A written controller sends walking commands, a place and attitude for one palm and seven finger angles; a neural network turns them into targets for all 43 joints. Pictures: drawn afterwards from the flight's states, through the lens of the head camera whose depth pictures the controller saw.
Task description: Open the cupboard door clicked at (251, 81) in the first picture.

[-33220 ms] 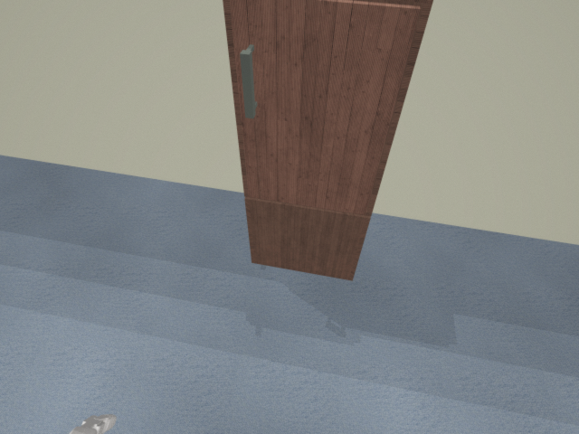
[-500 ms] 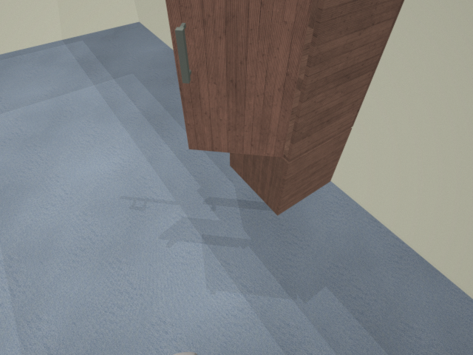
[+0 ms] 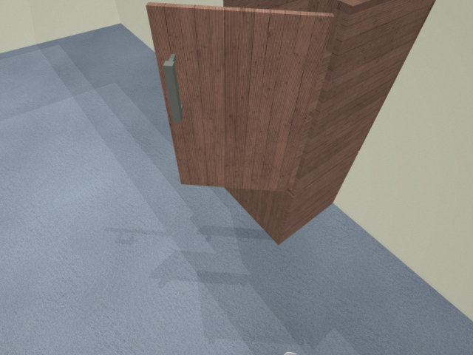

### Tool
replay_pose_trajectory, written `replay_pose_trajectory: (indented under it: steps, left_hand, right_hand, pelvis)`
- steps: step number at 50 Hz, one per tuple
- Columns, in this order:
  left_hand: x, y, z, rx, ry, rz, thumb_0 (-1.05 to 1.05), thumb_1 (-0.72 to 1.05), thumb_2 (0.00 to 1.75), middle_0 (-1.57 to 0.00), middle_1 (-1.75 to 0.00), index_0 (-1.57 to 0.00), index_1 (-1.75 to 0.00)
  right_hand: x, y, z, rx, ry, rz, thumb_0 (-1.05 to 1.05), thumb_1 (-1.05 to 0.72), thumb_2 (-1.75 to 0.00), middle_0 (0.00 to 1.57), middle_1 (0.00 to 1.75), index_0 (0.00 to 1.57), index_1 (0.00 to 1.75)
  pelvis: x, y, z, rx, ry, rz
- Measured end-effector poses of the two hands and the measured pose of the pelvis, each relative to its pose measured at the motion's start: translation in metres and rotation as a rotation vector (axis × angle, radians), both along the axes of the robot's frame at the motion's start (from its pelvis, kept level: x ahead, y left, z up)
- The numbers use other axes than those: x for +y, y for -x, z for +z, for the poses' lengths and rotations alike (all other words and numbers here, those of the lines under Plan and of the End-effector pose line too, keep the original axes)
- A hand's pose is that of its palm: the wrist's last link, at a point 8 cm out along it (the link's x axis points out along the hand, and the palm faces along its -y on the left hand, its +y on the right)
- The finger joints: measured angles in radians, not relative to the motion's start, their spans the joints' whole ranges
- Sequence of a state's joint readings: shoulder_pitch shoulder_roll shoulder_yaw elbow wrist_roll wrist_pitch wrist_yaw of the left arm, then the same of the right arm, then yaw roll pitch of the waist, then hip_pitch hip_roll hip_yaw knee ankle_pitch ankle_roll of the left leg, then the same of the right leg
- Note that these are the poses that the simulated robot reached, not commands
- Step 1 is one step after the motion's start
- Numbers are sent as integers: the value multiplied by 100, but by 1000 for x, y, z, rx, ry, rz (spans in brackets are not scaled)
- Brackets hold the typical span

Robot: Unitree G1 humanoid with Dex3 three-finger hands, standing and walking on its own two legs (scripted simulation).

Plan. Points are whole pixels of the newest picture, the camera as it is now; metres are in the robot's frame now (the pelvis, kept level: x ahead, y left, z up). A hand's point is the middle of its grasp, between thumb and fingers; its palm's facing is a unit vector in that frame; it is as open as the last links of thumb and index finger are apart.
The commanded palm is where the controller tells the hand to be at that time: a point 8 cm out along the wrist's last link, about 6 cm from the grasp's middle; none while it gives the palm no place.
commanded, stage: take the last steps up to it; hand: left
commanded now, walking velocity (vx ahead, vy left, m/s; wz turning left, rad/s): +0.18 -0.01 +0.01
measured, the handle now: (175, 89) +0.68 +0.19 +0.07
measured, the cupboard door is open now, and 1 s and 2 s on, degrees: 48 48 48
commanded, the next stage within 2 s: come to a stop and stand still in 0.06 s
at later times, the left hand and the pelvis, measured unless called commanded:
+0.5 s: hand (141, 351) +0.16 +0.19 -0.18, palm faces +0.05 -0.97 -0.22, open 7.3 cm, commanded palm none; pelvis +0.13 +0.00 +0.00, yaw +0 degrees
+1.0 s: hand (146, 348) +0.16 +0.19 -0.18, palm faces +0.02 -0.98 -0.22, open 7.4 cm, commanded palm none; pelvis +0.12 +0.00 -0.01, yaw +1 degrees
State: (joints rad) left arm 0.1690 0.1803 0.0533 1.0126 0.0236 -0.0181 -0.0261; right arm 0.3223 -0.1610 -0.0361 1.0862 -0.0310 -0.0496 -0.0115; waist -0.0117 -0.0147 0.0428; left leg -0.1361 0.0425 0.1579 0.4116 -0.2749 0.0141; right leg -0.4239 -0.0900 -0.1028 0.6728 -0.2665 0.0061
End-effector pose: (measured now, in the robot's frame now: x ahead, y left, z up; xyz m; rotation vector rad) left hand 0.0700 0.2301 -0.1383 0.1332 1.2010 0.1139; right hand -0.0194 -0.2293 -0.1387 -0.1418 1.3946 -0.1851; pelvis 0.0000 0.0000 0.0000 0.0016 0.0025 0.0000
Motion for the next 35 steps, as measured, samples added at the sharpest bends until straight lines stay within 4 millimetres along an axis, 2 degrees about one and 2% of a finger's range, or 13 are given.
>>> replay_pose_trajectory:
  steps: [3,6,9,12,15,18,22,27,31,35]
  left_hand:
    - [-8,-44,-4,-63,-21,-20,0,91,90,-20,-30,-20,-30]
    - [-14,-67,-5,-83,-26,-4,0,91,90,-20,-30,-20,-30]
    - [-18,-70,-5,-48,-15,24,0,91,90,-20,-30,-20,-30]
    - [-9,-68,-7,7,-24,60,-1,93,90,-20,-30,-21,-30]
    - [0,-66,-18,83,-16,64,-1,93,90,-20,-30,-20,-30]
    - [6,-67,-23,147,-16,73,-1,93,90,-20,-30,-20,-30]
    - [11,-73,-19,189,-29,71,0,92,90,-20,-30,-20,-30]
    - [12,-90,-6,150,-73,67,0,91,90,-20,-30,-20,-30]
    - [8,-99,-4,71,-119,63,0,91,90,-20,-30,-20,-30]
    - [-4,-99,1,55,-113,61,0,90,90,-20,-30,-20,-30]
  right_hand:
    - [-5,-1,-14,64,-27,-28,0,-91,-90,20,30,20,30]
    - [-8,-17,-20,113,-38,-27,1,-91,-90,20,30,20,30]
    - [-9,-53,-13,92,-29,-12,1,-91,-90,20,30,20,30]
    - [-6,-102,-5,18,-13,10,1,-91,-90,20,30,20,30]
    - [-1,-145,-7,-60,19,33,1,-92,-90,20,30,20,30]
    - [2,-179,-3,-97,37,43,1,-93,-90,20,30,20,30]
    - [4,-213,1,-142,42,59,1,-92,-90,20,30,20,30]
    - [-10,-228,0,-163,35,65,1,-91,-90,20,30,20,30]
    - [-33,-228,-13,-155,24,61,1,-91,-90,20,30,20,30]
    - [-46,-221,-13,-115,28,56,1,-91,-90,20,30,20,30]
  pelvis:
    - [-11,-27,-12,-7,-22,5]
    - [-14,-48,-15,-15,6,20]
    - [-13,-69,-9,-10,15,27]
    - [-10,-89,-4,-2,15,22]
    - [0,-109,-10,-6,35,7]
    - [5,-125,-10,-1,18,1]
    - [4,-131,-6,6,10,-7]
    - [-7,-128,-3,2,25,0]
    - [-23,-127,-14,2,-8,10]
    - [-26,-126,-11,-6,4,20]
